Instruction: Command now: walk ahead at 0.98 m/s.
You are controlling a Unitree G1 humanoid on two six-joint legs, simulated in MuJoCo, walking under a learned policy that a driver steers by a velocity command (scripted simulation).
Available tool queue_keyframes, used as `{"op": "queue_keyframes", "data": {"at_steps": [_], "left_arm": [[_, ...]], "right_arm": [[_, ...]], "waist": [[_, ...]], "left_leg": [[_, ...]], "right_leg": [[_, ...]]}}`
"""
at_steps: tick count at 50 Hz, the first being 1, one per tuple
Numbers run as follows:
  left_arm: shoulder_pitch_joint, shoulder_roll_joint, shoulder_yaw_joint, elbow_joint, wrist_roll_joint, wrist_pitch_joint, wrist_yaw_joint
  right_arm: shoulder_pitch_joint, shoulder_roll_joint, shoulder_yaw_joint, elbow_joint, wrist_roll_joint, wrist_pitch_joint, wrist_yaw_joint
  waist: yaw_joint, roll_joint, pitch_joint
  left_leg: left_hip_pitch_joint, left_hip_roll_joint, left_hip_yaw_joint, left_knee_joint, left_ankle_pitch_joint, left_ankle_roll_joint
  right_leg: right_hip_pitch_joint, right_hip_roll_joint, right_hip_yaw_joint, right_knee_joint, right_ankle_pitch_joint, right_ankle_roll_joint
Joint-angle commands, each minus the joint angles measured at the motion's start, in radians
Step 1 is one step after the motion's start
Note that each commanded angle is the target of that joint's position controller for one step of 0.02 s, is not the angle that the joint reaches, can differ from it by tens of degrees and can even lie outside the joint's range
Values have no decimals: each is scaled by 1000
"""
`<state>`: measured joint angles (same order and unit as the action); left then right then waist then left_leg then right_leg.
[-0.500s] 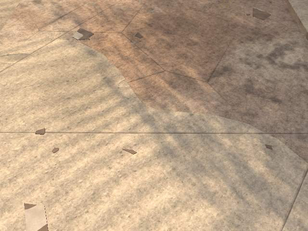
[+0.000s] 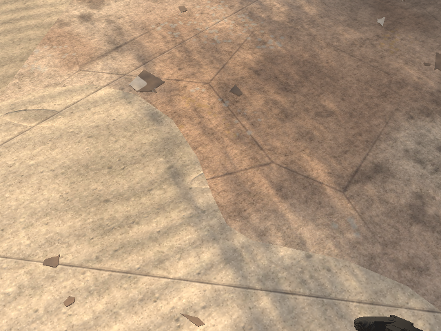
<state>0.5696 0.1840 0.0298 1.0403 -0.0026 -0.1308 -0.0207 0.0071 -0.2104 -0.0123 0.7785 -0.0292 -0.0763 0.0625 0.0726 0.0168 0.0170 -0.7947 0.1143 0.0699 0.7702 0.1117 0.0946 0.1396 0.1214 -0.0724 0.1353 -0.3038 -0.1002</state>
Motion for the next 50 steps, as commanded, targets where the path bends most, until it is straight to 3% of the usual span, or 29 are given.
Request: {"op": "queue_keyframes", "data": {"at_steps": [1, 4, 6, 7, 8, 9, 10, 12, 14, 15, 19, 21, 23, 24, 26, 27, 29, 30, 31, 32, 33, 34, 37, 39, 41, 43, 47, 49, 50], "left_arm": [[-3, 145, 12, -51, -5, -25, 13], [2, 211, 20, -42, 23, -2, 37], [-54, 253, 34, -44, 45, 28, 54], [-99, 230, 33, -62, 48, 31, 51], [10, 32, -6, -106, 19, 22, 23], [-20, 114, 7, -116, -21, 3, 23], [-177, 151, 14, -164, -17, -2, 29], [-255, 118, 7, -184, 6, 5, 17], [-232, 66, -6, -191, 39, 39, -9], [-254, 54, -10, -206, 46, 48, -18], [-511, 77, -25, -315, 51, 50, -35], [-599, 65, -39, -343, 35, 41, -46], [-641, 75, -41, -346, 20, 45, -45], [-660, 83, -43, -363, 21, 40, -41], [-648, 132, -28, -362, 36, 36, -26], [-581, 161, -16, -346, 35, 37, -17], [-194, 235, 23, -230, 34, 42, 11], [-16, 302, 51, -189, 48, 50, 31], [-42, 379, 73, -189, 84, 45, 27], [-63, 303, 73, -186, 46, 52, 8], [-166, 252, 63, -176, 42, 41, 6], [-202, 194, 51, -164, 39, 34, -1], [-194, 107, 24, -115, 21, 25, 9], [-162, 135, 30, -102, 3, 14, 15], [-144, 159, 36, -109, 1, 7, 13], [-145, 178, 45, -122, 0, 3, 9], [-83, 242, 63, -124, -11, 2, 3], [-74, 261, 68, -126, -5, 11, 11], [-79, 290, 75, -129, 3, 16, 14]], "right_arm": [[-122, -37, 7, -74, 14, -10, 0], [-29, -103, -14, -57, 9, -10, -22], [313, -174, -49, 44, 11, -8, -51], [493, -224, -74, 90, -8, -2, -70], [520, -310, -98, 96, -46, -4, -76], [500, -243, -96, 98, -18, -1, -52], [398, -194, -88, 104, -11, -10, -46], [335, -92, -64, 126, -17, -28, -40], [349, -51, -45, 161, -4, -43, -50], [364, -60, -45, 173, 9, -52, -51], [420, -99, -45, 182, 25, -74, -38], [447, -111, -44, 185, 37, -83, -38], [502, -142, -44, 201, 45, -86, -40], [519, -167, -45, 206, 42, -86, -44], [537, -195, -46, 219, 27, -73, -56], [532, -220, -51, 219, 12, -60, -66], [468, -262, -62, 214, -9, -29, -87], [454, -214, -55, 194, -15, -26, -87], [626, -2, -10, 158, 39, -35, -56], [527, -127, -30, 143, 49, -51, -63], [369, -145, -35, 97, 50, -55, -68], [311, -136, -31, 77, 31, -58, -63], [302, -67, -14, 45, -24, -22, -35], [220, -55, -5, -1, -39, -10, -20], [68, -70, 5, -70, -34, -9, -12], [-31, -68, 18, -106, -18, -18, -2], [-116, -111, 13, -144, 4, -17, -19], [-63, -160, -5, -144, -1, -20, -37], [54, -198, -22, -114, 1, -26, -50]], "waist": [[-33, -35, 140], [-101, -125, 10], [-265, -155, -155], [-340, -133, -236], [-201, 183, -337], [-219, 143, -403], [-186, 55, -180], [-113, -72, -25], [-39, -38, 21], [-28, -21, 49], [-59, -14, 152], [-83, -13, 159], [-112, -4, 131], [-108, 33, 148], [-88, 64, 87], [-48, 97, 21], [147, 116, -175], [202, 74, -276], [20, -288, -412], [74, -146, -420], [37, -93, -183], [9, -8, -100], [-104, -37, -1], [-112, -42, 69], [-91, -33, 132], [-72, -37, 142], [-22, -64, 88], [-50, -79, 15], [-102, -90, -73]], "left_leg": [[236, -83, 85, -176, 96, 27], [357, -189, 102, -220, -81, 58], [681, -202, 61, -268, -187, 93], [931, -94, -41, -226, -343, 125], [1270, 232, -528, -211, -487, 244], [1309, 274, -887, -432, -687, 297], [1136, 223, -709, -505, -644, 245], [839, 148, -493, -559, -455, 186], [667, 82, -372, -614, -446, 140], [635, 66, -335, -642, -430, 132], [542, -14, -155, -726, -117, 115], [495, -38, -95, -767, 39, 85], [627, -22, -71, -800, 243, 63], [696, 9, -65, -769, 358, 57], [878, 37, -43, -657, 700, 43], [933, 54, -41, -542, 823, 38], [872, 59, -22, -73, 820, 28], [671, 7, -25, 274, 513, 35], [215, -174, -86, 726, -575, -3], [90, -166, -179, 777, -544, 33], [28, -98, -160, 715, -407, 36], [65, -68, -149, 640, -362, 34], [175, -7, -139, 494, -375, -13], [120, 22, -108, 390, -377, -58], [112, 19, -64, 197, -253, -97], [254, -20, -31, -35, -82, -109], [370, -76, -30, -201, 45, -90], [454, -115, -43, -268, -62, -70], [585, -137, -45, -262, -150, -56]], "right_leg": [[-182, -248, 62, -135, 807, -32], [42, -295, 44, 120, 1340, -7], [10, -311, 31, 551, 1351, -12], [-193, -273, 27, 856, 1083, -28], [-644, -102, 47, 1288, 26, -4], [-839, -48, 171, 1434, -130, -24], [-927, -132, 169, 1372, 2, -43], [-849, -188, 170, 1259, 60, -42], [-774, -225, 166, 1178, 57, -13], [-797, -243, 152, 1143, 59, 2], [-852, -269, 40, 843, 275, 36], [-697, -231, -21, 612, 440, 26], [-651, -180, -63, 529, 521, 4], [-655, -180, -57, 462, 521, -10], [-622, -111, -86, 417, 423, -37], [-546, -74, -84, 416, 341, -47], [-174, -60, -36, 393, 235, -80], [60, -208, 118, 462, 3, -105], [398, -538, 688, 370, -177, -257], [357, -505, 891, 176, -291, -241], [163, -456, 685, 136, -178, -197], [5, -411, 577, 117, -37, -181], [-274, -288, 415, 49, 34, -153], [-348, -270, 387, -14, 47, -178], [-425, -238, 338, -75, 147, -187], [-498, -183, 273, -80, 302, -153], [-315, -222, 302, -41, 567, -115], [-181, -226, 308, 123, 800, -81], [-160, -222, 307, 289, 908, -64]]}}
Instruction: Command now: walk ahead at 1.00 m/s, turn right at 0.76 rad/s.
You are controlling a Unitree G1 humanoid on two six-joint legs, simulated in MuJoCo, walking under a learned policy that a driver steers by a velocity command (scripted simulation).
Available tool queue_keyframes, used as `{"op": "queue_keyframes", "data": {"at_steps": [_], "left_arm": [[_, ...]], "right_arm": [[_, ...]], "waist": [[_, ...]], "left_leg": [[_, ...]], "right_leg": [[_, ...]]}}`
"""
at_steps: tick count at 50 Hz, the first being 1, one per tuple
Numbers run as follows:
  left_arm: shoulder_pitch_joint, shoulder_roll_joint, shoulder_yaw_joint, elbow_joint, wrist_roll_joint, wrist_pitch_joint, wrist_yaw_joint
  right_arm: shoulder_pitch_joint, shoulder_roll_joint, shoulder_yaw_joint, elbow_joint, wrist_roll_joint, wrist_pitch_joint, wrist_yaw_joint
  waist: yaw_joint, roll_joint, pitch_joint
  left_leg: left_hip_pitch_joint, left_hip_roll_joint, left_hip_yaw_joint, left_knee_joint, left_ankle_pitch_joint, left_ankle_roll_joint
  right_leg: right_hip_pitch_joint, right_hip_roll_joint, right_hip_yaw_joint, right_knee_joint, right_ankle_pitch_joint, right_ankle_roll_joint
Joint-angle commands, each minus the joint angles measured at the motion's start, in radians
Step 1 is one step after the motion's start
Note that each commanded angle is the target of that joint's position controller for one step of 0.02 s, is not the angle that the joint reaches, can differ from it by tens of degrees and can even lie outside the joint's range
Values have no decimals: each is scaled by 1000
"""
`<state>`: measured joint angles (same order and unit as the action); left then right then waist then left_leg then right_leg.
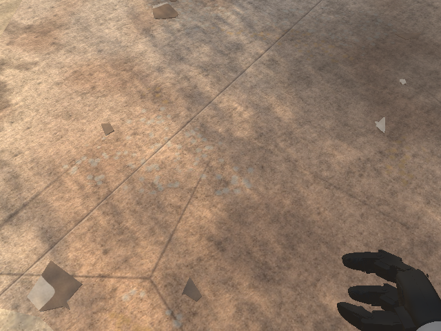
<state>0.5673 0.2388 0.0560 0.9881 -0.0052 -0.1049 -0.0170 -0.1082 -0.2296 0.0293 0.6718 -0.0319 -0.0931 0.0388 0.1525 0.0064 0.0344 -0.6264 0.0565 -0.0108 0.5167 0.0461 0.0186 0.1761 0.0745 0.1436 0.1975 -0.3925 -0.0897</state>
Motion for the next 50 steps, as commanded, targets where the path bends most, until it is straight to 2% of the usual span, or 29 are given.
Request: {"op": "queue_keyframes", "data": {"at_steps": [1, 2, 3, 4, 5, 6, 9, 11, 13, 16, 18, 20, 22, 23, 24, 25, 26, 27, 28, 30, 33, 36, 41, 44, 46, 47, 48, 49, 50], "left_arm": [[-113, 258, 55, -88, 10, -4, 11], [-143, 197, 43, -118, 15, -7, 8], [-22, 2, 2, -165, -35, -7, 12], [-58, 91, 6, -189, -33, 3, 19], [-166, 127, 14, -183, -9, 13, 19], [-215, 117, 12, -185, 8, 17, 7], [-257, 41, -4, -215, 40, 46, -25], [-323, 25, -14, -252, 47, 63, -36], [-430, 47, -20, -308, 52, 63, -49], [-557, 63, -37, -363, 42, 52, -73], [-603, 71, -43, -373, 39, 49, -77], [-602, 98, -37, -370, 49, 46, -62], [-418, 149, -16, -322, 64, 42, -36], [-197, 183, 4, -250, 66, 40, -20], [-60, 274, 32, -214, 84, 40, 2], [-104, 365, 50, -236, 101, 34, 12], [-117, 315, 52, -237, 66, 34, 8], [-195, 240, 34, -219, 60, 24, 8], [-244, 189, 25, -210, 56, 14, 3], [-274, 133, 10, -193, 41, -1, 5], [-248, 87, 2, -152, 13, -26, 2], [-222, 70, -3, -129, 19, -40, 1], [-183, 133, -4, -112, 17, -37, 34], [-215, 233, 20, -136, 27, -6, 72], [-334, 271, 37, -180, 45, 31, 73], [-363, 212, 30, -176, 42, 38, 46], [-339, 50, -17, -251, 64, 15, 30], [-305, 59, -33, -354, 41, -13, 24], [-356, 121, -31, -351, 51, -37, 22]], "right_arm": [[354, -211, -82, 40, 3, -13, -42], [550, -280, -106, 65, -19, -14, -66], [576, -348, -124, 65, -71, -13, -66], [522, -310, -130, 58, -41, -2, -54], [432, -207, -112, 55, -31, -3, -48], [398, -147, -100, 69, -28, -6, -41], [447, -77, -79, 149, -17, -27, -32], [466, -72, -77, 181, 5, -46, -23], [472, -93, -80, 192, 9, -55, -21], [461, -139, -86, 195, 17, -58, -19], [507, -187, -92, 216, 24, -58, -19], [552, -229, -95, 240, 26, -47, -25], [573, -283, -101, 259, 17, -21, -42], [547, -291, -102, 251, 19, -7, -47], [576, -210, -84, 223, 15, -4, -42], [706, -42, -53, 176, 46, -5, -24], [594, -157, -78, 159, 53, -7, -35], [508, -166, -84, 146, 53, -7, -35], [499, -135, -76, 158, 46, -4, -29], [556, -92, -74, 190, 23, 31, -10], [459, -62, -80, 163, 18, 74, 8], [296, -38, -68, 97, 25, 75, 20], [161, -64, -55, 39, 20, 64, 44], [350, -142, -78, 81, 22, 76, 36], [745, -237, -130, 194, 20, 83, 9], [753, -261, -153, 211, 38, 81, -13], [633, -313, -161, 201, 35, 90, -20], [571, -364, -169, 151, 16, 93, -21], [548, -291, -161, 129, 9, 90, -27]], "waist": [[-280, -72, -184], [-359, -31, -312], [-256, 267, -465], [-245, 295, -474], [-241, 174, -269], [-227, 77, -164], [-159, 86, -61], [-138, 84, -10], [-134, 75, 43], [-131, 40, 90], [-138, 29, 119], [-126, 52, 83], [-20, 110, -61], [87, 96, -170], [102, 4, -290], [-55, -257, -418], [-6, -146, -407], [-52, -74, -190], [-90, -38, -92], [-163, -82, -45], [-182, -60, 28], [-171, -82, 87], [-180, -41, 97], [-303, -121, -39], [-490, -103, -184], [-471, 45, -125], [-293, 258, -43], [-240, 244, -221], [-240, 43, -129]], "left_leg": [[624, -54, 27, -7, -130, 27], [863, 114, -118, 34, -372, 41], [1126, 443, -609, -80, -649, 118], [1066, 441, -846, -237, -802, 152], [902, 362, -653, -256, -778, 132], [767, 313, -494, -255, -589, 128], [557, 227, -254, -297, -298, 119], [532, 218, -171, -348, -224, 124], [502, 198, -69, -404, -137, 126], [384, 141, 93, -517, -61, 105], [425, 169, 122, -568, 85, 115], [592, 182, 159, -461, 501, 107], [659, 198, 149, -134, 859, 98], [568, 164, 144, 144, 780, 88], [338, 97, 117, 508, 329, 90], [2, -48, 10, 877, -543, 75], [-72, -39, -85, 951, -452, 100], [-117, 9, -73, 900, -326, 101], [-82, 47, -63, 835, -278, 95], [20, 83, -64, 778, -251, 76], [-63, 106, -43, 750, -203, 63], [-100, 80, 38, 610, -44, 66], [28, -31, 207, 254, 99, 134], [272, -132, 246, 221, -15, 175], [665, -146, 136, 195, -189, 247], [747, -106, 41, 94, -226, 292], [829, -2, -259, 157, -23, 362], [957, 153, -704, -124, -374, 510], [859, 194, -809, -305, -582, 459]], "right_leg": [[-277, -142, 80, 462, 936, -60], [-448, -93, 56, 761, 704, -56], [-780, 15, -23, 1121, -89, -34], [-897, -22, -34, 1240, -46, -53], [-945, -84, -51, 1221, 71, -54], [-928, -114, -57, 1169, 129, -47], [-854, -153, -39, 1084, 123, -25], [-918, -164, -34, 1026, 128, -13], [-962, -163, -47, 911, 221, -3], [-770, -134, -162, 583, 411, -6], [-683, -114, -207, 495, 454, -29], [-647, -65, -255, 437, 396, -60], [-416, -10, -247, 425, 254, -88], [-164, -12, -219, 364, 244, -96], [97, -210, 7, 376, -14, -89], [296, -507, 508, 229, -270, -110], [201, -497, 617, 83, -294, -85], [25, -445, 409, 81, -172, -74], [-121, -407, 277, 51, -19, -65], [-280, -345, 82, -2, 124, -24], [-302, -302, -103, -64, 282, 27], [-326, -235, -296, -89, 556, 63], [-201, -227, -446, -58, 1056, 106], [-95, -291, -440, 228, 1552, 117], [-258, -312, -386, 769, 1464, 85], [-440, -147, -390, 1190, 636, 71], [-853, -6, -292, 1521, -111, 94], [-1050, -14, -81, 1558, -108, 96], [-1090, -74, -41, 1451, -32, 85]]}}
Over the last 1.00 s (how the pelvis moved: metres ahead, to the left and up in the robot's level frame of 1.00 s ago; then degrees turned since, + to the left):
0.98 -0.03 -0.01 -11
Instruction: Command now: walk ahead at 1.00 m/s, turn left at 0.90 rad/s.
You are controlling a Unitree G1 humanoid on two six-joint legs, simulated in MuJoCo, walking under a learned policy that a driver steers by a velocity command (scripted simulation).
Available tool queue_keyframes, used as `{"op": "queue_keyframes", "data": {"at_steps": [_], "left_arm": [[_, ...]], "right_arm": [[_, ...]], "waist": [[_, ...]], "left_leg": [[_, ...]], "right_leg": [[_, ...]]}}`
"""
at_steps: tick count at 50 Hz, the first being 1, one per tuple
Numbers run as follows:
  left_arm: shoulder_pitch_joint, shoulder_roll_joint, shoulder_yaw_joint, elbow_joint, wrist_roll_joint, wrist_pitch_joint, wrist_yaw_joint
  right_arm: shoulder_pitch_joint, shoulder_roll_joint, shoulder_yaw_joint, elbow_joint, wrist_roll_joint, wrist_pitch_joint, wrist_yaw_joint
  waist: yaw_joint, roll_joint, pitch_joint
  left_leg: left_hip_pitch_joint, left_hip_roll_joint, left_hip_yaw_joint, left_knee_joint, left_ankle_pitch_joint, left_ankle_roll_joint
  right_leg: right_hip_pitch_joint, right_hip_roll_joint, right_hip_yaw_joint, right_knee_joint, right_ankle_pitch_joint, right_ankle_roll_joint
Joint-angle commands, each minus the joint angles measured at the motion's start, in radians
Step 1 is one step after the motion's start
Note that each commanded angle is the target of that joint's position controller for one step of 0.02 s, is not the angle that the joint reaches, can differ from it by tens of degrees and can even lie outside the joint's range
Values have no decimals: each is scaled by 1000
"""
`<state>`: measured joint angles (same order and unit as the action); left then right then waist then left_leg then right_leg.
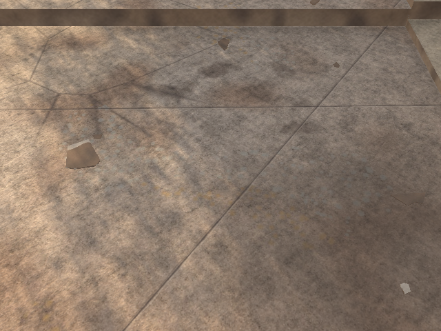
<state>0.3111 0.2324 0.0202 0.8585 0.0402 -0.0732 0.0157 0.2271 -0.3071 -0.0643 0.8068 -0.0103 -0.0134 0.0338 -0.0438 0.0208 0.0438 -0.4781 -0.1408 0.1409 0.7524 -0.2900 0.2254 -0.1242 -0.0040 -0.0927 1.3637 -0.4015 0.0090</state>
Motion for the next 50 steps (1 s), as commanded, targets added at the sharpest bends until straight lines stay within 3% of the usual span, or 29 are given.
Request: {"op": "queue_keyframes", "data": {"at_steps": [1, 3, 5, 9, 13, 15, 16, 17, 18, 19, 20, 21, 22, 23, 24, 25, 26, 28, 31, 35, 36, 37, 38, 39, 40, 41, 43, 46, 50], "left_arm": [[-117, 153, 10, -211, 4, -72, -14], [-122, 137, 0, -211, 35, -35, -11], [-154, 117, -10, -228, 38, 5, -18], [-368, 74, -33, -319, 4, 10, -37], [-443, 94, -31, -361, -15, 1, -33], [-363, 139, -14, -345, -16, -6, -23], [-245, 193, 10, -314, -21, -9, -10], [-44, 237, 33, -269, -25, -13, 5], [191, 299, 62, -223, -6, -16, 27], [245, 363, 73, -200, 46, -19, 32], [129, 367, 83, -207, 34, -18, 14], [17, 232, 61, -229, 22, -18, 1], [-16, 156, 43, -211, 11, -19, -12], [-1, 132, 34, -182, 10, -22, -19], [54, 127, 27, -138, -4, -31, -21], [-13, 148, 40, -144, -64, -53, -29], [-21, 135, 35, -135, -79, -60, -32], [-40, 180, 49, -133, -76, -50, -20], [-48, 307, 95, -149, -77, -26, 1], [-23, 252, 93, -161, -84, -10, 12], [-17, 217, 86, -173, -79, -6, 12], [-11, 148, 63, -206, -61, -3, 10], [219, 103, 44, -189, -77, 5, 6], [249, 193, 64, -168, -81, 31, 7], [170, 221, 79, -179, -82, 53, 14], [133, 222, 85, -184, -78, 76, 27], [119, 210, 94, -200, -66, 115, 40], [64, 155, 87, -242, -61, 127, 37], [-24, 130, 75, -279, -60, 122, -3]], "right_arm": [[178, -155, -53, 3, -12, 5, -25], [136, -141, -43, -9, -1, -28, -34], [121, -133, -35, -16, 7, -57, -34], [182, -150, -48, -15, 16, -70, -26], [236, -169, -64, -15, 15, -63, -20], [189, -190, -70, -33, 12, -65, -28], [164, -220, -76, -41, 5, -67, -27], [101, -252, -81, -55, 1, -71, -22], [54, -178, -61, -83, -3, -84, -20], [103, 5, -13, -122, 18, -88, -25], [225, -36, 1, -135, 25, -82, -26], [168, -86, -3, -86, -5, -65, -34], [110, -86, -1, -80, -20, -58, -27], [59, -70, 3, -94, -29, -54, -20], [9, -54, 7, -123, -40, -49, -12], [-4, -41, 13, -153, 34, -64, -20], [-35, -47, 22, -167, 29, -71, -21], [-101, -25, 41, -197, 5, -85, -15], [-162, -46, 46, -205, 9, -88, -5], [-159, -109, 12, -201, -13, -69, -29], [-115, -130, 2, -197, -25, -69, -40], [-8, -190, -12, -192, -45, -62, -58], [-10, -162, -1, -207, -56, -37, -48], [-56, -121, -2, -212, -20, -17, -43], [-95, -77, 5, -217, 3, -8, -44], [-150, -58, 10, -213, 7, -4, -44], [-236, -68, 1, -210, -15, -4, -47], [-252, -68, -13, -186, -19, -18, -61], [-252, -105, -34, -163, -4, -13, -73]], "waist": [[10, -93, -25], [80, -149, 37], [97, -137, 61], [2, -52, 61], [-67, 35, 0], [-17, 46, -55], [44, 44, -137], [174, 40, -233], [275, -12, -354], [206, -308, -404], [94, -449, -444], [88, -236, -286], [87, -99, -183], [79, -52, -148], [87, -75, -110], [43, -161, -97], [36, -146, -102], [23, -84, -90], [23, -127, -118], [-14, -108, -115], [-33, -82, -144], [-64, 76, -256], [24, 280, -468], [34, 214, -453], [31, 156, -333], [47, 110, -248], [95, 128, -150], [101, 112, -138], [84, 103, -168]], "left_leg": [[542, 371, -896, -572, -233, 199], [287, 289, -746, -570, -39, 163], [114, 205, -610, -595, 47, 141], [114, 102, -479, -576, 344, 67], [334, 139, -523, -496, 555, 16], [373, 146, -543, -394, 695, -29], [397, 144, -544, -256, 811, -53], [335, 121, -525, -35, 810, -73], [179, 81, -476, 266, 606, -84], [-101, -31, -357, 561, -225, -109], [-236, -17, -316, 673, -209, -115], [-251, 64, -292, 670, -109, -123], [-208, 81, -268, 629, -60, -147], [-182, 89, -265, 584, -83, -164], [-190, 87, -275, 531, -124, -179], [-194, 153, -263, 495, -140, -187], [-197, 165, -244, 395, -141, -199], [-114, 157, -202, 145, -77, -231], [154, 86, -180, -116, 233, -238], [337, 113, -236, -293, 440, -195], [430, 161, -248, -317, 536, -172], [637, 381, -410, -265, 928, -95], [779, 653, -639, -225, 1105, 69], [692, 619, -651, -272, 859, 82], [603, 551, -559, -317, 631, 56], [494, 500, -490, -369, 476, 30], [268, 455, -368, -450, 381, 16], [215, 443, -232, -482, 392, 15], [234, 458, -115, -463, 388, -9]], "right_leg": [[-745, -40, 191, 168, 48, -10], [-609, -95, 190, 27, 55, 29], [-508, -133, 155, -144, 66, 67], [-414, -97, 87, -551, 394, 63], [-378, -28, 91, -773, 486, 30], [-214, 11, 111, -863, 436, 15], [-80, 33, 118, -848, 352, 4], [131, 13, 117, -844, 284, -7], [390, -125, 235, -802, 47, -30], [559, -398, 645, -931, -126, -87], [534, -460, 1053, -1072, -51, -202], [386, -394, 876, -1054, 65, -215], [237, -334, 678, -1021, 353, -221], [156, -290, 555, -1005, 601, -214], [117, -260, 483, -1005, 808, -217], [115, -222, 432, -1016, 885, -220], [99, -209, 422, -1028, 925, -225], [-14, -199, 389, -1052, 971, -240], [-166, -138, 333, -1083, 793, -193], [-197, -72, 354, -925, 581, -79], [-243, -14, 336, -800, 518, -44], [-395, 59, 258, -500, 142, 6], [-501, 71, 230, -260, -360, 29], [-522, 2, 211, -134, -298, 53], [-590, -27, 174, -83, -229, 70], [-604, -54, 156, -74, -169, 84], [-521, -84, 143, -56, -82, 101], [-474, -105, 121, -169, 20, 92], [-346, -115, 87, -435, 152, 48]]}}
Over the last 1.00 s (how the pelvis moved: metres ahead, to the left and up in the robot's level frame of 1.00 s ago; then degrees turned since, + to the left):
0.92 -0.09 -0.03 10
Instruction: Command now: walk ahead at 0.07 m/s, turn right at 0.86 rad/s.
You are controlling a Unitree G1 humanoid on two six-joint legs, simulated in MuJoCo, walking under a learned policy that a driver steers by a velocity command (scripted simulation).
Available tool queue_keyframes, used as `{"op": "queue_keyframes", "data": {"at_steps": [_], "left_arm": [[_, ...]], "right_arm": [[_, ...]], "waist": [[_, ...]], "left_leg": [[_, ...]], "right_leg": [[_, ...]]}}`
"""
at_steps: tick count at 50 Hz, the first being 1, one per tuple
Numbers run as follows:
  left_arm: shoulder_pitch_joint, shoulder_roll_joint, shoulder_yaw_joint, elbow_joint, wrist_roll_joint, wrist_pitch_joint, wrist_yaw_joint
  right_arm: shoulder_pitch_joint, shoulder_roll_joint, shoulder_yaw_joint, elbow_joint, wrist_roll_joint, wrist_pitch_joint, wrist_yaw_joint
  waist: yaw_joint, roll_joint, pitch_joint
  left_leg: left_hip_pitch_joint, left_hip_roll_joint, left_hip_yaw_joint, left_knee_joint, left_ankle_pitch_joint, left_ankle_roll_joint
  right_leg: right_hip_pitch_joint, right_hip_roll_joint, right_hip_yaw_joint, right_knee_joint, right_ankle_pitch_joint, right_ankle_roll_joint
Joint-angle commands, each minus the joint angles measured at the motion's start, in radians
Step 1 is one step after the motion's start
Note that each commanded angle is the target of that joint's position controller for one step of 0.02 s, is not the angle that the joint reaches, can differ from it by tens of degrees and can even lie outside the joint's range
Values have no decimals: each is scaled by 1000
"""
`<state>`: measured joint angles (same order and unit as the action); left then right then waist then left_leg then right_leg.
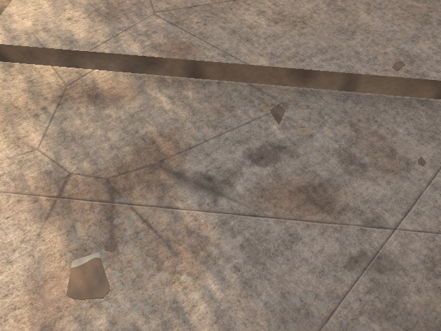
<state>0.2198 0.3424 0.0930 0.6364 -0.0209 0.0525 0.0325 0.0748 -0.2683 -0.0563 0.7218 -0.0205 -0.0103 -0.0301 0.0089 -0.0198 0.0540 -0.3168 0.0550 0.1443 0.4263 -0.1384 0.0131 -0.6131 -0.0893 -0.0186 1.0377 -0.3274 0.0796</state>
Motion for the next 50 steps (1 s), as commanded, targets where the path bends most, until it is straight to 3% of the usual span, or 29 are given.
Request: {"op": "queue_keyframes", "data": {"at_steps": [1, 4, 6, 7, 8, 9, 10, 11, 12, 14, 17, 23, 25, 27, 28, 29, 30, 31, 32, 34, 37, 40, 42, 43, 44, 45, 46, 48, 50], "left_arm": [[52, 30, 5, -62, 0, -2, -30], [26, 58, 19, -82, -2, 13, -52], [66, 79, 39, -68, 8, 17, -45], [117, 172, 69, -64, 13, 12, -29], [99, 311, 90, -104, 31, -1, -20], [115, 266, 81, -118, 51, -30, -34], [95, 247, 71, -111, 47, -51, -37], [36, 216, 65, -115, 23, -55, -29], [-19, 179, 52, -130, 4, -47, -19], [-72, 151, 39, -157, 12, -31, -1], [-63, 146, 38, -161, 13, -25, 13], [-64, 131, 24, -155, 26, -15, -3], [-87, 85, 1, -150, 30, -17, -10], [-77, -19, -40, -115, 38, -29, -18], [-13, -32, -42, -91, 60, -40, -19], [70, -1, -31, -86, 74, -49, -23], [14, 39, -19, -90, 72, -52, -16], [-56, 78, -4, -97, 58, -53, -8], [-96, 78, 3, -105, 51, -52, -1], [-110, 45, 4, -118, 41, -50, 3], [-98, -6, 4, -110, 30, -65, -3], [-62, -18, 10, -83, 14, -80, -14], [19, 5, 24, -41, 8, -81, -22], [19, 83, 43, -41, 26, -72, -18], [-29, 136, 54, -50, 61, -68, -20], [-67, 84, 39, -80, 67, -75, -16], [-109, 39, 25, -92, 60, -76, -5], [-147, 34, 20, -90, 32, -77, 10], [-100, 54, 22, -75, 39, -68, 23]], "right_arm": [[-91, -157, -49, -71, 12, -14, -7], [-62, -183, -65, -50, 39, -13, 10], [-17, -152, -64, -23, 55, -10, 20], [35, -115, -58, -10, 36, -2, 27], [3, -91, -45, -82, -4, 1, 24], [-97, -135, -56, -99, -7, -2, 15], [-115, -140, -58, -107, 18, -4, 9], [-82, -138, -61, -85, 20, -5, -2], [-58, -154, -65, -73, 9, -4, -10], [-31, -147, -66, -59, 4, -7, -5], [-17, -106, -48, -37, 18, -8, 5], [-10, -112, -38, -40, 24, -1, 26], [27, -108, -32, -33, 23, -4, 34], [61, -42, -7, -21, 7, -15, 51], [35, -86, -10, -34, -10, -16, 52], [-45, -151, -16, -63, -12, -15, 48], [-77, -151, -22, -77, -4, -12, 47], [-60, -157, -28, -84, 9, -10, 46], [-24, -191, -40, -82, 22, -7, 42], [23, -223, -58, -92, 38, -5, 30], [67, -197, -66, -107, 43, 6, 17], [43, -198, -82, -124, 60, 31, 9], [-26, -178, -80, -157, 75, 57, 1], [-15, -130, -68, -174, 76, 61, 2], [39, -132, -70, -185, 65, 51, 8], [76, -210, -96, -160, 39, 42, 14], [95, -229, -108, -133, 46, 46, 19], [102, -182, -95, -115, 49, 64, 20], [53, -136, -74, -143, 59, 67, 31]], "waist": [[25, 151, -178], [23, 152, -167], [42, 84, -160], [41, -128, -125], [0, -405, -122], [84, -243, -218], [61, -173, -198], [19, -105, -173], [-5, -102, -165], [-33, -111, -190], [-20, -91, -219], [17, -142, -198], [9, -142, -203], [-23, -108, -196], [30, -15, -176], [129, 133, -129], [102, 201, -86], [59, 195, -56], [34, 184, -56], [12, 210, -64], [-9, 229, -130], [3, 194, -190], [45, 154, -208], [19, -8, -188], [-28, -274, -142], [-36, -169, -134], [-51, -82, -127], [-49, -52, -85], [-9, -84, -67]], "left_leg": [[82, 270, -98, -127, 230, 194], [134, 295, -61, -61, 188, 142], [84, 243, 0, 90, 43, 53], [-79, 144, 83, 339, -164, -30], [-422, -17, 37, 645, -538, -113], [-463, -43, -169, 796, -527, -93], [-473, -40, -211, 810, -437, -60], [-471, -23, -230, 772, -344, -46], [-452, -17, -239, 728, -286, -47], [-350, -49, -231, 689, -214, -59], [-300, -77, -228, 519, -166, -82], [-141, -71, -212, 348, -197, -79], [-73, -42, -195, 270, -186, -60], [125, -19, -193, -6, 51, -31], [158, 50, -307, -22, 207, 3], [54, 122, -413, -30, 233, 89], [-64, 139, -479, -77, 67, 146], [-78, 113, -487, -89, -8, 134], [-68, 108, -508, -85, -18, 125], [6, 116, -575, -63, 49, 156], [151, 130, -660, -17, 263, 208], [213, 111, -687, 22, 356, 189], [56, 33, -621, 78, 204, 115], [-138, -61, -500, 227, -45, 50], [-331, -178, -316, 412, -440, -16], [-354, -85, -315, 647, -473, -57], [-342, -65, -297, 731, -413, -73], [-399, -34, -263, 794, -271, -103], [-415, -14, -198, 758, -205, -123]], "right_leg": [[172, -19, -7, -158, 85, -33], [241, 11, -53, -323, 82, -78], [376, 62, -59, -483, 189, -135], [497, -40, 138, -607, 507, -204], [616, -263, 562, -651, 672, -399], [603, -274, 588, -688, 571, -449], [581, -229, 518, -698, 485, -402], [551, -174, 454, -687, 415, -342], [516, -155, 420, -677, 403, -311], [439, -102, 375, -664, 448, -293], [461, -83, 362, -634, 460, -284], [383, -89, 433, -603, 409, -299], [381, -97, 422, -575, 418, -290], [319, -36, 348, -568, 255, -214], [297, 41, 272, -501, 95, -156], [327, 129, 173, -473, -44, -100], [382, 121, 137, -484, -10, -68], [384, 123, 116, -469, 18, -67], [373, 130, 92, -444, 32, -76], [302, 149, 77, -416, 11, -78], [218, 178, 88, -365, -134, -72], [243, 176, 109, -470, -102, -62], [463, 122, 114, -663, 114, -79], [580, -48, 276, -710, 233, -157], [580, -266, 500, -740, 495, -304], [554, -344, 481, -718, 619, -362], [529, -287, 370, -703, 609, -331], [544, -180, 205, -686, 569, -266], [551, -143, 102, -695, 618, -270]]}}
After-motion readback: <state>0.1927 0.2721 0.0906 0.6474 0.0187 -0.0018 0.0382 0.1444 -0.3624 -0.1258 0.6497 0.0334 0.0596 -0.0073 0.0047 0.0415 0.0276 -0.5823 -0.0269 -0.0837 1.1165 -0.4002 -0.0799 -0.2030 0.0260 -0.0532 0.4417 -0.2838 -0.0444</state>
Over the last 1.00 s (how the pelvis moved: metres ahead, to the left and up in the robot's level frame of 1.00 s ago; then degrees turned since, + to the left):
0.63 0.05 0.04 4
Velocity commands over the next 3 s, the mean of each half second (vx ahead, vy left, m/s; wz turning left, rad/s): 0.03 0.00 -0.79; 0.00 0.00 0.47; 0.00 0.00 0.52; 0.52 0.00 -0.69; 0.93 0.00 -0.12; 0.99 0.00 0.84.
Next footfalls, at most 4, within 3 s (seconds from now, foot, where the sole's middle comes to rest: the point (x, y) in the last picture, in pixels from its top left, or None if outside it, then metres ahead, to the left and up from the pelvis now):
0.12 right None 0.09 -0.15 -0.77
0.56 left None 0.17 0.07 -0.77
1.28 left None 0.10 0.14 -0.77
1.96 right None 0.22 -0.15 -0.77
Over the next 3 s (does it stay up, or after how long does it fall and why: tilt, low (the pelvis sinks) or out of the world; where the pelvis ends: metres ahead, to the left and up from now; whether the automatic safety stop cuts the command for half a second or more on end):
stays up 1.04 -0.34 0.00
